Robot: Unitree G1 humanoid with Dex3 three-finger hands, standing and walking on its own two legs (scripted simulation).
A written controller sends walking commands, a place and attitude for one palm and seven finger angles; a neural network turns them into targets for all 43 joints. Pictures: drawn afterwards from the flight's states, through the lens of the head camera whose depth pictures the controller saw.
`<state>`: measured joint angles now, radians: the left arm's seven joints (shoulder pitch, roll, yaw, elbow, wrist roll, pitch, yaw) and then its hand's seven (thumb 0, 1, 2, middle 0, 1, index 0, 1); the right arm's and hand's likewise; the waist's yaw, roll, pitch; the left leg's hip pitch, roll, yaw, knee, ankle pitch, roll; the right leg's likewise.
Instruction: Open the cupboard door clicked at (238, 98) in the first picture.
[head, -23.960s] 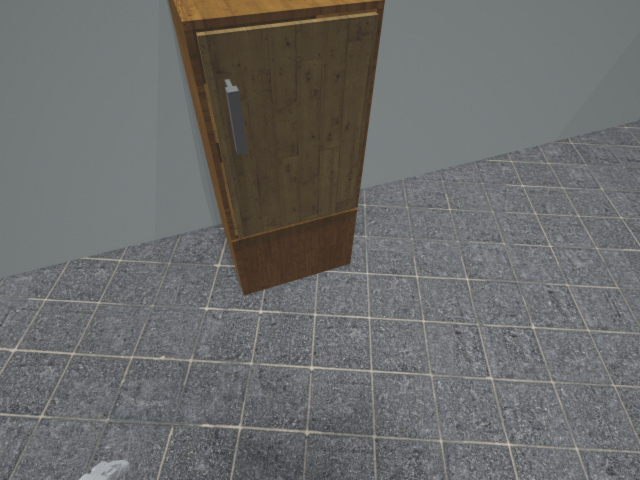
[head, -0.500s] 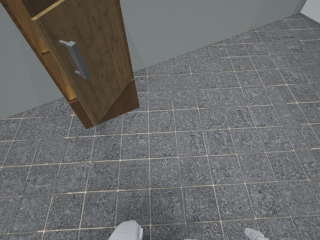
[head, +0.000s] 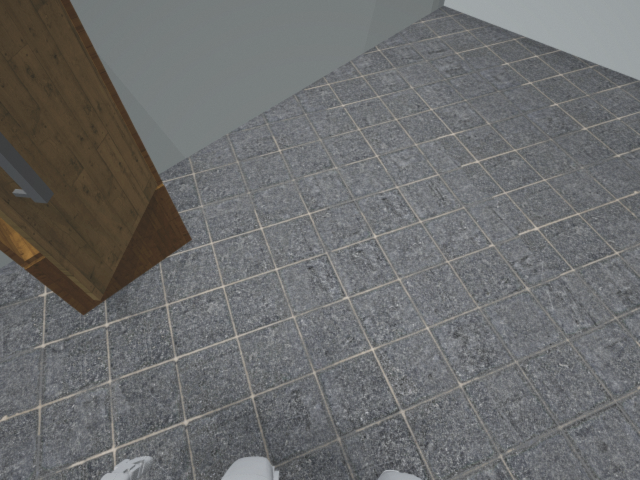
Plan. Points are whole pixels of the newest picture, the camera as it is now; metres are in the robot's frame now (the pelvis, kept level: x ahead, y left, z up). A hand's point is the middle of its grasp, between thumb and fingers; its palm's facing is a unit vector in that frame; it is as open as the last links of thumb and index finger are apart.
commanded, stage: walk to a spot facing it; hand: left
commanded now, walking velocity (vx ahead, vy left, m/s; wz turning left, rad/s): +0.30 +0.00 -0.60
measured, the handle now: (5, 166) +0.54 +0.57 +0.02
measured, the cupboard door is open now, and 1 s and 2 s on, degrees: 38 38 38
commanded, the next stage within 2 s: turn to face it in 1.66 s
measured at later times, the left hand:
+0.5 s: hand (256, 345) +0.31 +0.13 -0.13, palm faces -0.35 -0.92 -0.18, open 7.4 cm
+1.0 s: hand (304, 310) +0.39 +0.07 -0.16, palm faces -0.35 -0.92 -0.20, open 7.3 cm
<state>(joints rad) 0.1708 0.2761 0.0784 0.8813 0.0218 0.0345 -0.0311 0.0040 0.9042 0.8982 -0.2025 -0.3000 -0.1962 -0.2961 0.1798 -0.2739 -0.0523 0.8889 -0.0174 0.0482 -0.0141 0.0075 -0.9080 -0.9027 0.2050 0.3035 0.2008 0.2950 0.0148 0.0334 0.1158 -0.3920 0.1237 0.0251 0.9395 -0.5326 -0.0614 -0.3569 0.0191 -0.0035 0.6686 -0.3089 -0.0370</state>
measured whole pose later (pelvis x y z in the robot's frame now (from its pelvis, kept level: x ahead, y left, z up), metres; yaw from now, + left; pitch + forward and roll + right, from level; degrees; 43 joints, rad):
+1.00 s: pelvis +0.33 -0.12 +0.01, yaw -26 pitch +0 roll -1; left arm 0.34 0.21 0.07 1.08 0.01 -0.05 -0.01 0.00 0.92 0.90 -0.21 -0.30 -0.20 -0.30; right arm 0.13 -0.18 -0.04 0.95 -0.03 -0.05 0.03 0.01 -0.91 -0.90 0.20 0.30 0.20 0.29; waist 0.03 -0.02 0.06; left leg -0.39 0.09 0.10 0.53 -0.20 -0.01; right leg -0.06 0.05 -0.03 0.46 -0.39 -0.04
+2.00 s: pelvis +0.68 -0.34 +0.02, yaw -18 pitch +0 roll -1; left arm 0.16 0.19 0.06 0.98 0.02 0.00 -0.01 0.01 0.91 0.90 -0.20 -0.30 -0.20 -0.30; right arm 0.21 -0.19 -0.04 0.99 -0.03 -0.02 -0.01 0.00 -0.94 -0.90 0.21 0.30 0.20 0.29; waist 0.00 0.00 0.09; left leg -0.35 0.00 0.04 0.51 -0.17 0.04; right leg -0.48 -0.08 -0.05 0.94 -0.39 0.05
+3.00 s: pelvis +0.79 -0.44 +0.02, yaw +19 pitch +1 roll +2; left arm 0.21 0.22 0.04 0.87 0.02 0.01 0.01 0.01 0.90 0.90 -0.21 -0.30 -0.20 -0.30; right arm 0.12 -0.24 -0.06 0.90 -0.01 0.07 0.04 0.01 -0.91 -0.90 0.20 0.30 0.20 0.29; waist -0.01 -0.05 0.13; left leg -0.41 0.01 0.08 0.81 -0.46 -0.06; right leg -0.22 -0.14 -0.15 0.55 -0.33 0.03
